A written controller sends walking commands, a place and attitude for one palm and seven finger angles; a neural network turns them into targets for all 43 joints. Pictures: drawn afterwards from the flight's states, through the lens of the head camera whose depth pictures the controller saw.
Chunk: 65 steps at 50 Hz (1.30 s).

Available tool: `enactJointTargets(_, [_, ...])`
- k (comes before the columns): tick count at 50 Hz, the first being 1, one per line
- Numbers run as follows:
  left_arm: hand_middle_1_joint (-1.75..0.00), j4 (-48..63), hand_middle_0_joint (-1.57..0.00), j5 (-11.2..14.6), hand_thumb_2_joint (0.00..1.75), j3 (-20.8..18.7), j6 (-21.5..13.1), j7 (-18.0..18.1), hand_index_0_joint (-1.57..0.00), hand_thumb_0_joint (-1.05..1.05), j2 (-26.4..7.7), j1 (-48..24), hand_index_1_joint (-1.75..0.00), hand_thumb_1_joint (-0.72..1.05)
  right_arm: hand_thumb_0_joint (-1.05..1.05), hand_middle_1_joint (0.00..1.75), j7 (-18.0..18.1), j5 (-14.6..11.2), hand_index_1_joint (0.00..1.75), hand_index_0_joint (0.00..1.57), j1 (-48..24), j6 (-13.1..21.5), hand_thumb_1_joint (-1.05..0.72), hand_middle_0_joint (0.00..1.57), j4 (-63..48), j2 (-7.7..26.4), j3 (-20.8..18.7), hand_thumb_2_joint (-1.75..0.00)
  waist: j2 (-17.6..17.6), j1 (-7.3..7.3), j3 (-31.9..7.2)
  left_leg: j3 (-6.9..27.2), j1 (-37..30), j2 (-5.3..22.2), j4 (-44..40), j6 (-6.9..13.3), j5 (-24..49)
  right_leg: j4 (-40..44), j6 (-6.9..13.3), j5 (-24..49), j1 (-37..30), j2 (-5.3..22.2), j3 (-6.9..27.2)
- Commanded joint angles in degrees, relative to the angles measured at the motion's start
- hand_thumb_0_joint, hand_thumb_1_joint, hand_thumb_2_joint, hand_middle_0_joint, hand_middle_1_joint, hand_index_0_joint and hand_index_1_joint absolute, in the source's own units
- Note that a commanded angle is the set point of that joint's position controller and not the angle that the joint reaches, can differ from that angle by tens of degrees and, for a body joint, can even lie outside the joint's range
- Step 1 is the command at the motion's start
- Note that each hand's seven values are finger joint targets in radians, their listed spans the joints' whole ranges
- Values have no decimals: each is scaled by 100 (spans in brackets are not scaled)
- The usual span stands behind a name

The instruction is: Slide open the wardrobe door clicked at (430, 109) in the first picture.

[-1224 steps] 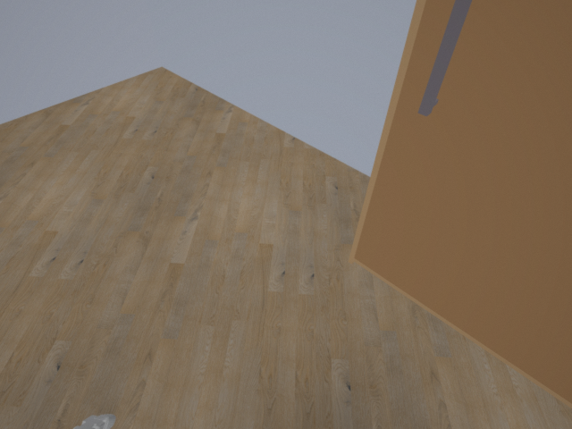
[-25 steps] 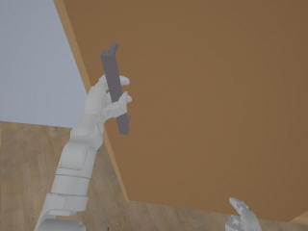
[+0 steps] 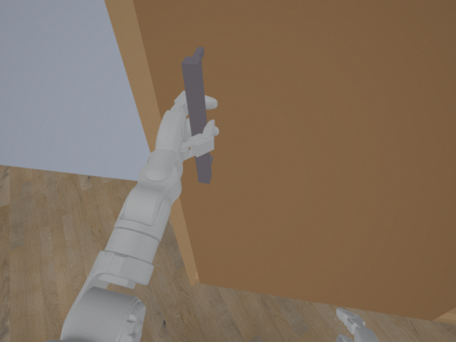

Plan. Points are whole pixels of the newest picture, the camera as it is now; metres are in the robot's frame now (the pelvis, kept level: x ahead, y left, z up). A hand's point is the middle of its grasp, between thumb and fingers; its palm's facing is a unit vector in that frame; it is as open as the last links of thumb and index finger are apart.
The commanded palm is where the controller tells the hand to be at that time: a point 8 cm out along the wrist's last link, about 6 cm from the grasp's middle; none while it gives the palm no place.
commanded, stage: tug the door sideways, standing still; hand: left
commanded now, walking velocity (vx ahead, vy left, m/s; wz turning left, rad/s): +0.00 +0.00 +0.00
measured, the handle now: (202, 123) +0.45 +0.09 +0.17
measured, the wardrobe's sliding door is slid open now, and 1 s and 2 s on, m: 0.02 0.10 0.40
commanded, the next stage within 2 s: step sideways, sliding the door along in 0.02 s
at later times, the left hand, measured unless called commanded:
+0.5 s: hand (236, 143) +0.40 +0.02 +0.17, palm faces -0.05 -0.99 -0.09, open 6.1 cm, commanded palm +0.38 +0.07 +0.18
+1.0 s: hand (255, 140) +0.41 -0.01 +0.17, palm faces +0.18 -0.98 -0.06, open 5.9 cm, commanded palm +0.38 -0.03 +0.16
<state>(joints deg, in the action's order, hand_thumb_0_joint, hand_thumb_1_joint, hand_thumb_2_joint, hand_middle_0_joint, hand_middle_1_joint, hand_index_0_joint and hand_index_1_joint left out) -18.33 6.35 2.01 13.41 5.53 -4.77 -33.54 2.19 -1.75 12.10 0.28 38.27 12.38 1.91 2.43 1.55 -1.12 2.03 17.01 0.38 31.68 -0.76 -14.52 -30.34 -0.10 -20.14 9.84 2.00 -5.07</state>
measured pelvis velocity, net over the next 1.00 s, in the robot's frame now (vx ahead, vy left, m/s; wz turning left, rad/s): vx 0.04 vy -0.18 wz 0.02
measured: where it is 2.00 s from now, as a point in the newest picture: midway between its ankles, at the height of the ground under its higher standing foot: outside the picture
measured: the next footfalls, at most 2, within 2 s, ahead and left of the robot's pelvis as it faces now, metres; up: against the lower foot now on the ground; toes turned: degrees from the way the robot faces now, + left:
left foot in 0.70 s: +0.08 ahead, +0.06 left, +0.00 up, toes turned +9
right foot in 1.02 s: +0.13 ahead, -0.39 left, +0.00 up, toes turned -3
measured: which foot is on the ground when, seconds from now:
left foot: down 0.00-0.44, up 0.46-0.68, down 0.70-1.00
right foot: down 0.00-0.68, up 0.70-1.00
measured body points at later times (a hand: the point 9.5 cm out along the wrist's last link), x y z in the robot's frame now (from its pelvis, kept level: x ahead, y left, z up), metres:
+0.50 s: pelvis -0.01 -0.05 -0.01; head +0.03 -0.07 +0.43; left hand +0.39 +0.08 +0.18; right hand +0.13 -0.28 -0.14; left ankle +0.00 +0.10 -0.69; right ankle -0.02 -0.13 -0.73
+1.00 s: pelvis +0.04 -0.18 -0.01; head +0.12 -0.16 +0.43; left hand +0.39 +0.04 +0.17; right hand +0.25 -0.35 -0.11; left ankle +0.04 +0.05 -0.73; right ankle +0.10 -0.38 -0.71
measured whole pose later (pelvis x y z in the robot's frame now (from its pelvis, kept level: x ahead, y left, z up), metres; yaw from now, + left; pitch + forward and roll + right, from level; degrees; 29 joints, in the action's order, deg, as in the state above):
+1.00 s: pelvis +0.04 -0.18 -0.01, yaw +1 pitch -3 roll -4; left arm -1.4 4.6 -1.0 -4.9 5.6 -11.6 -27.5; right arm 1.9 -2.6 5.3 1.8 33.1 7.5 0.8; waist 2.6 8.1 13.8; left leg -0.1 14.4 18.0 34.2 -9.0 -16.1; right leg -42.3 -2.9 -14.3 22.3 5.4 -1.6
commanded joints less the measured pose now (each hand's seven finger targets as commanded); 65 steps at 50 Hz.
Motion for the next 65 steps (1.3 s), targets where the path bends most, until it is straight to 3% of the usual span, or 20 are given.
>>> enactJointTargets(1, [-140, 1386, -45, 162, 90, 1125, -612, -407, -45, 0, 920, -3123, -140, 90, 0, 30, -4, 2, 30, 20, -647, 372, -90, 20, -795, 576, -187, -90, -359, -501, -1710, 144, -1740, -19, -223, 215, 1511, 361, 178, 1899, 679, -375, 2])
enactJointTargets(6, [-140, 1174, -45, 116, 90, 990, -698, -225, -45, 0, 791, -3575, -140, 90, 0, 30, -19, 10, 30, 20, -571, 417, -90, 20, -698, 580, -199, -90, -363, -543, -1735, 140, -1707, -23, -245, 205, 1342, 376, 180, 1742, 736, -377, 20])
enactJointTargets(7, [-140, 1046, -45, -128, 90, -754, -1312, -4, -45, 0, -1791, -3184, -140, 90, 0, 30, 204, 58, 30, 20, -659, 275, -90, 20, -679, 887, -222, -90, -441, -247, -1338, 197, -1066, 366, -318, 458, 1011, 565, -40, 1175, 595, -38, 300])
enactJointTargets(10, [-140, 952, -45, -61, 90, 234, -1791, -125, -45, 0, -466, -2793, -140, 90, 0, 30, 341, 94, 30, 20, -789, 157, -90, 20, -751, 566, -159, -90, -432, -357, -1263, 250, -1064, 533, -430, 494, -38, 399, -6, 500, 582, 40, 255])
enactJointTargets(16, [-140, 1572, -45, 38, 90, 252, -2006, -99, -45, 0, -636, -3069, -140, 90, 0, 30, 439, 96, 30, 20, -836, 52, -90, 20, -859, 588, -256, -90, 682, -389, -1385, 2494, -1878, 2140, -929, 1447, 279, -1930, 138, -1225, 1964, -238, 679])
enactJointTargets(20, [-140, 1670, -45, -13, 90, 61, -2077, -128, -45, 0, -796, -2799, -140, 90, 0, 30, 415, 21, 30, 20, -985, -6, -90, 20, -903, 556, -284, -90, -33, -178, -1513, 368, -163, 1285, 809, 716, 950, 518, 269, 33, -556, -53, 711])
enactJointTargets(22, [-140, 1595, -45, -72, 90, -255, -2043, -73, -45, 0, -1118, -2490, -140, 90, 0, 30, 479, -29, 30, 20, -1300, 20, -90, 20, -986, 387, -250, -90, -2153, -19, -921, -355, 1837, -8, 3134, 134, -1692, 1625, 1092, 790, -986, 1474, 3062])
enactJointTargets(26, [-140, 2006, -45, -245, 90, -229, -2236, -110, -45, 0, -964, -2699, -140, 90, 0, 30, 410, 113, 30, 20, -1095, 33, -90, 20, -647, 441, -336, -90, -766, -62, -760, -124, 1741, 393, 3532, 2, -1240, 798, 1370, 2335, -1000, 1388, 1998])
enactJointTargets(32, [-140, 2735, -45, -310, 90, 109, -2590, -159, -45, 0, -712, -2186, -140, 90, 0, 30, 539, 253, 30, 20, -863, 29, -90, 20, -789, 301, -314, -90, -1051, -137, -1617, -1165, -613, 346, -194, 11, 216, -669, 784, 4631, -773, 718, 800])
enactJointTargets(33, [-140, 2904, -45, -299, 90, 192, -2654, -172, -45, 0, -723, -2225, -140, 90, 0, 30, 542, 250, 30, 20, -680, 65, -90, 20, -741, 428, -403, -90, -631, -415, -1938, -654, -2308, 847, -1027, 196, 1426, -1708, 414, 4213, 471, 608, 604])
enactJointTargets(35, [-140, 3465, -45, -179, 90, 334, -2800, -218, -45, 0, -534, -2381, -140, 90, 0, 30, 338, 176, 30, 20, -825, 146, -90, 20, -873, 512, -460, -90, 1154, -314, -2547, 2626, -4355, 3614, -393, 1586, 5989, -4352, -47, -1312, 2937, -267, 1127])
enactJointTargets(36, [-140, 3052, -45, -206, 90, 270, -2809, -224, -45, 0, -477, -2259, -140, 90, 0, 30, 151, 145, 30, 20, -1023, 98, -90, 20, -939, 612, -456, -90, 709, -348, -2130, 2499, -4052, 3775, -357, 1728, 5385, -4817, 134, -1263, 3150, -26, 1610])
enactJointTargets(43, [-140, 3602, -45, -269, 90, 737, -2559, -420, -45, 0, -226, -2163, -140, 90, 0, 30, 42, 48, 30, 20, -1076, 225, -90, 20, -1026, 664, -612, -90, 1174, -312, -1283, -739, -1400, 2314, -754, 613, 2928, -2119, -221, 392, 1405, 231, 358])
enactJointTargets(49, [-140, 3764, -45, -245, 90, 1282, -2490, -352, -45, 0, 222, -1857, -140, 90, 0, 30, 15, -166, 30, 20, -1210, 557, -90, 20, -1364, 466, -450, -90, 1337, -222, -1454, -801, -1140, 1825, 397, 288, 2169, -603, -329, 851, 54, -179, -355])
enactJointTargets(52, [-140, 3874, -45, -402, 90, 814, -2476, -138, -45, 0, -583, -1485, -140, 90, 0, 30, 63, -159, 30, 20, -1163, 640, -90, 20, -1233, 106, -366, -90, -1592, -163, -1392, -834, 570, 370, 2558, 158, -1626, 400, 368, 5216, -786, 1293, 1340])
enactJointTargets(55, [-140, 4858, -45, -372, 90, 553, -2585, -54, -45, 0, -768, -1078, -140, 90, 0, 30, 165, -63, 30, 20, -1176, 683, -90, 20, -1123, 238, -449, -90, -2322, -125, -1715, -386, 970, 335, 3034, -73, -2477, -348, 850, 6945, -1415, 1571, 1465])
enactJointTargets(57, [-140, 4970, -45, -274, 90, 826, -2643, -44, -45, 0, -341, -1043, -140, 90, 0, 30, 112, -76, 30, 20, -1015, 664, -90, 20, -971, 327, -462, -90, -1868, -508, -1724, -367, -84, 603, 441, 9, -624, -1262, 576, 6160, -970, 1114, 644])
enactJointTargets(59, [-140, 5457, -45, -167, 90, 1078, -2801, -219, -45, 0, -39, -1237, -140, 90, 0, 30, -5, 11, 30, 20, -1055, 574, -90, 20, -1202, 836, -738, -90, 1030, -523, -1894, 1983, -3311, 2938, -557, 978, 6299, -3379, -269, -336, 2563, -117, 32])
enactJointTargets(61, [-140, 5006, -45, -351, 90, 1086, -2827, -247, -45, 0, 27, -1134, -140, 90, 0, 30, -346, -104, 30, 20, -1064, 500, -90, 20, -1437, 969, -751, -90, 369, -365, -2158, 1697, -3412, 3257, -132, 1243, 6079, -4366, -28, -1544, 2738, 80, 808])
enactJointTargets(65, [-140, 5169, -45, -376, 90, 986, -2665, -245, -45, 0, -124, -1079, -140, 90, 0, 30, -471, -61, 30, 20, -944, 595, -90, 20, -1345, 818, -757, -90, 1393, -367, -1477, 215, -3070, 2447, -266, 836, 4730, -3848, -165, -525, 3007, 191, 539])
